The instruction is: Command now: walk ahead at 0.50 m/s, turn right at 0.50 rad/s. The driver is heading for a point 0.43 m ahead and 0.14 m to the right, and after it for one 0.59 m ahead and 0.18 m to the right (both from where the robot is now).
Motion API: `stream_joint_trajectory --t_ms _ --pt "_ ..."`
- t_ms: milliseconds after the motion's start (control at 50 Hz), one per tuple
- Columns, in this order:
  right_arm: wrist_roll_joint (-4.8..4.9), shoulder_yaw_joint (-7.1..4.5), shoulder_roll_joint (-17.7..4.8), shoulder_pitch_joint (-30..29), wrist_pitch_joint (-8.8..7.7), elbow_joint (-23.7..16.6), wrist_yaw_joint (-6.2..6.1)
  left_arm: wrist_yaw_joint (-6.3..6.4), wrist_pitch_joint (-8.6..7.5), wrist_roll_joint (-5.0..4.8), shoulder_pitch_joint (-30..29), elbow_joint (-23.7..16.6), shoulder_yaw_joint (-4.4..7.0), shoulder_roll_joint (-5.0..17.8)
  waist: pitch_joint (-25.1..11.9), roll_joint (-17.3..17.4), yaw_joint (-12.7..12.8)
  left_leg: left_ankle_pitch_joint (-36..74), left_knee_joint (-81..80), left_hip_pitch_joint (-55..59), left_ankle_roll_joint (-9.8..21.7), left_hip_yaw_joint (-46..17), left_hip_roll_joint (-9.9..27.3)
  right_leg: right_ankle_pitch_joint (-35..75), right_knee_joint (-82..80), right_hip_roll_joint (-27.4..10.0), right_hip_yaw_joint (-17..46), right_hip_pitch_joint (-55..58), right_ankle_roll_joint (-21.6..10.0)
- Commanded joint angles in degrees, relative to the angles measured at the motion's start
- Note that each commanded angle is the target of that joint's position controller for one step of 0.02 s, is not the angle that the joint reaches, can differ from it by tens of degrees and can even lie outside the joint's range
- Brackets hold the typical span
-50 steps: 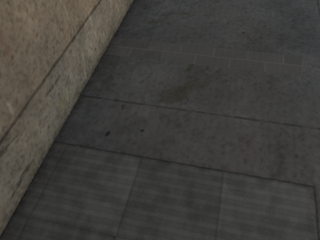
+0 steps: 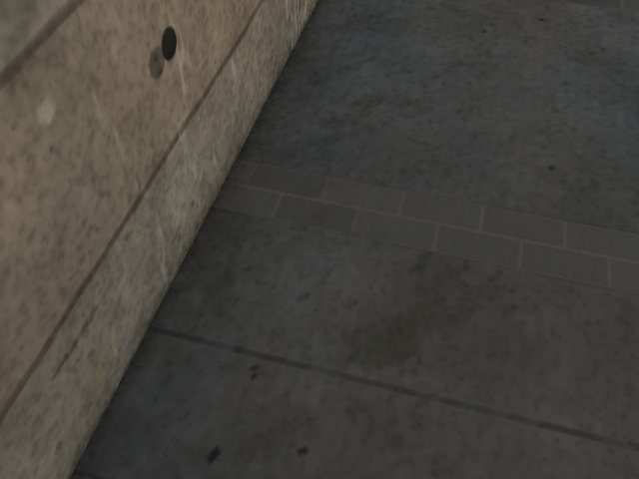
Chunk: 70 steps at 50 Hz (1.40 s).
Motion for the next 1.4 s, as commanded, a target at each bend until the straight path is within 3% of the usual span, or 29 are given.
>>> stream_joint_trajectory --t_ms 20,100,200,260,300,320,340,360,380,400,420,460,540,660,760,800,820,840,860,900,920,1000,1060,1220,1300,1320,1340,1360,1400 --pt "-0.42 -1.06 -4.79 2.99 1.57 -3.19 0.33 0.39 -1.81 -0.46 0.48 -3.63 1.93 8.64 -1.74 -1.5 -2.43 4.78 -7.85 -0.27 -2.23 1.71 1.25 21.62 -10.52 -14.69 15.05 -2.8 -6.89" --pt "0.06 -0.72 -4.61 -7.55 1.76 -6.33 0.56 0.89 -1.11 -0.83 6.39 -2.93 2.3 8.61 -1.89 -4.1 2.32 14.93 -22.23 -3.94 -3.68 2.3 0.28 22.57 -8.4 -12.56 15.36 3.42 -1.32" --pt "0.81 -0.06 -5.73 -16.52 0.96 -9.09 0.55 1.96 -0.17 0.19 11.9 -3.01 2.42 8.9 -1.51 -4.74 5.88 14.55 -30.76 -8.99 -3.28 0.85 -1.44 21.88 -5.34 -14.69 21.04 13.82 -2.39" --pt "0.81 0.17 -6.21 -15.53 -0.13 -9.74 1.07 2.19 -0.1 0.52 9.7 -4.52 2.46 9.34 -2.3 -5.58 4.22 11.87 -35.77 -1.36 -1.2 0.55 -3.37 27.55 -1.5 -15.27 22.63 13.17 -2.62" --pt "0.96 -0.71 -8.54 -6.4 -0.73 -7.07 0.36 1.96 -0.44 0.52 5.57 -5.94 2.64 10.56 -5.5 -5.67 -0.41 8.07 -39.86 14.02 0.77 1.13 -6.02 34.1 5.08 -13.61 22.72 8.33 -0.21" --pt "0.67 -1.44 -10.35 0.87 -1.48 -5.38 -0.34 1.39 -0.93 -0.12 4.3 -6.15 2.49 10.44 -9.32 -3.04 -4.5 10.31 -43.55 25.39 2.47 -0.43 -3.92 33.16 14.45 -10.52 20.24 4.66 1.24" --pt "-0.48 -2.54 -14.53 9.84 -1.85 -4.94 -1.52 0.85 -1.58 -0.88 4.75 -7.76 1.44 6.89 -17.49 2.75 -7.6 -0.4 -44.7 38.93 5.44 -12.08 8.6 18.46 28.93 -7.86 16.06 -2.15 2.48" --pt "-1.05 -3.67 -18.9 9.89 -0.83 -5.34 -1.87 1.01 -1.24 -2.19 12.07 -9.18 0.5 2.37 -23.48 15.65 -3.48 -1.83 -48.98 50.92 12.6 -37.15 23.59 -22.92 43.83 1.0 8.06 -18.66 4.3" --pt "0.04 -3.52 -14.69 7.58 0.03 -5.33 -1.53 1.63 -0.26 0.3 10.91 -7.7 0.96 7.7 -18.24 7.78 -2.54 -8.91 -50.2 44.88 13.08 -41.06 22.49 -20.77 49.23 -4.68 6.52 -24.53 3.83" --pt "0.52 -2.32 -9.67 4.45 0.12 -5.8 -1.32 1.19 0.14 0.96 6.39 -7.6 1.27 8.25 -10.18 1.84 -2.39 -7.97 -51.71 36.67 11.55 -31.64 19.23 -14.94 48.96 -6.82 6.08 -24.38 4.07" --pt "0.46 -1.69 -7.34 2.51 0.0 -5.42 -1.03 0.62 0.31 0.99 3.9 -8.12 1.07 7.05 -5.88 0.41 -1.63 -1.51 -53.5 31.02 10.11 -23.6 16.05 -11.65 46.84 -8.45 5.32 -23.46 4.55" --pt "0.73 -1.43 -6.62 3.3 -0.67 -4.01 -1.01 -0.59 1.51 1.69 3.14 -8.35 0.95 5.88 -3.06 5.22 -0.38 7.79 -55.8 25.56 7.98 -13.19 11.79 -9.91 44.66 -10.47 4.13 -21.35 5.36" --pt "2.06 -1.23 -6.45 4.07 -2.6 -2.23 -0.84 -0.92 2.91 1.64 0.63 -9.9 0.96 4.51 -3.33 5.26 1.29 41.81 -53.99 25.4 9.11 -1.45 11.29 -6.77 42.7 -9.1 2.59 -23.1 7.66" --pt "2.48 -1.85 -7.89 3.94 -1.45 -0.5 -1.46 -2.44 2.91 1.84 -8.4 -13.1 -0.75 1.37 -3.15 6.45 -0.23 42.93 -51.96 22.23 7.71 10.02 8.96 5.53 22.39 -9.89 -2.84 -16.2 7.31" --pt "2.91 -3.28 -10.86 5.15 0.13 0.02 -1.28 -1.95 2.98 2.58 -8.42 -14.14 -0.05 3.4 -6.16 5.72 -0.1 47.18 -40.21 27.42 6.67 11.0 11.24 -0.66 12.92 -7.34 -6.31 -9.69 3.06" --pt "2.79 -3.5 -11.0 6.67 0.96 -0.12 -1.27 -0.87 1.61 3.36 1.47 -11.22 1.17 6.47 -12.26 -1.6 4.51 35.37 -19.37 21.06 3.18 13.57 6.76 12.87 3.59 -7.91 -1.29 5.55 -0.27" --pt "1.12 -2.05 -5.28 10.97 1.44 -1.89 -1.21 0.15 1.03 2.88 1.26 -11.97 2.26 12.76 -14.92 -13.65 0.43 -15.19 -3.8 7.07 0.81 14.38 0.83 45.17 7.13 -24.14 17.41 15.63 -3.48" --pt "1.44 -1.95 -6.28 16.37 2.76 -2.45 -1.47 0.56 1.8 0.58 1.68 -14.28 3.6 16.04 -25.32 -15.32 1.02 -24.54 6.36 0.32 0.04 4.61 -5.23 45.7 3.8 -32.44 33.75 21.75 -14.26" --pt "0.83 -2.34 -8.47 12.67 3.64 -1.52 -1.58 1.01 2.84 -0.47 1.07 -14.12 3.01 12.08 -21.6 -5.37 2.49 -19.59 7.61 -1.93 -0.56 0.59 -2.2 34.53 0.76 -29.63 29.55 18.51 -13.52" --pt "1.14 -2.08 -7.57 5.79 3.5 -2.78 -1.89 1.74 3.69 0.12 -5.04 -13.33 1.27 7.18 -8.33 -2.69 0.0 -10.73 0.5 -3.26 -0.96 -0.18 0.14 21.59 -3.88 -22.52 21.77 6.14 -8.57" --pt "0.68 -2.09 -7.67 6.09 3.92 -2.74 -1.87 1.91 3.66 0.15 -5.92 -13.29 1.05 6.39 -6.5 -4.27 -1.01 -8.74 -2.82 -1.08 -1.19 -0.27 0.54 21.59 -4.49 -20.03 19.19 2.62 -6.9" --pt "1.27 -1.95 -5.95 7.67 5.34 -1.9 -1.42 1.09 3.07 0.54 -5.02 -12.51 1.62 8.09 -9.48 -3.03 -1.85 -6.54 -7.91 3.98 -2.19 0.14 -1.86 20.2 -4.53 -17.19 17.25 0.71 -5.34" --pt "1.68 -2.26 -6.77 5.68 5.65 -2.04 -1.84 1.26 3.41 1.22 -4.31 -11.77 1.56 8.58 -7.59 -6.14 -0.75 -5.35 -10.43 3.41 -2.88 -0.02 -1.77 9.42 -6.66 -16.83 18.31 -0.98 -4.87" --pt "2.15 -2.02 -6.15 2.79 5.69 -1.42 -1.99 1.78 4.29 2.02 -3.83 -9.37 0.67 6.96 -6.17 -6.74 0.95 -8.24 -20.73 11.23 -1.98 0.65 -2.95 -4.62 -7.54 -16.13 20.55 -4.41 -5.04" --pt "2.59 -1.16 -4.13 8.23 5.11 2.1 -1.92 2.43 5.39 0.53 -4.61 -8.78 0.23 5.92 -4.97 -4.68 -2.02 -0.69 -43.17 24.85 0.27 2.29 -4.66 -6.46 -3.84 -14.1 21.16 -8.88 -1.17" --pt "1.64 -1.03 -5.53 7.31 4.63 2.34 -2.13 2.57 5.24 0.17 -3.27 -8.81 -0.4 3.59 -3.4 1.27 -0.77 -2.32 -50.67 26.11 1.34 -4.61 0.45 -9.28 0.87 -10.75 18.66 -11.64 2.03" --pt "0.73 -1.2 -9.06 4.17 4.0 1.3 -2.13 2.51 5.08 -0.36 -2.86 -9.21 -0.9 1.59 -2.71 10.74 0.73 -5.38 -57.51 22.1 5.09 -18.89 11.31 -12.3 8.93 -2.74 9.69 -13.4 4.69" --pt "0.14 -0.89 -8.44 1.32 3.39 1.14 -1.83 2.5 4.99 1.01 -5.72 -9.02 -0.39 4.13 0.66 12.05 0.08 2.47 -58.54 11.56 9.56 -21.39 17.0 -16.91 15.24 -1.8 4.88 -8.53 5.06" --pt "1.08 0.08 -5.76 -1.78 2.14 1.26 -1.57 1.87 4.75 1.16 -4.19 -6.17 -0.48 3.65 -0.13 6.04 1.77 8.58 -57.04 10.44 9.44 -14.51 12.28 -12.33 21.38 -4.53 3.66 -3.57 5.78"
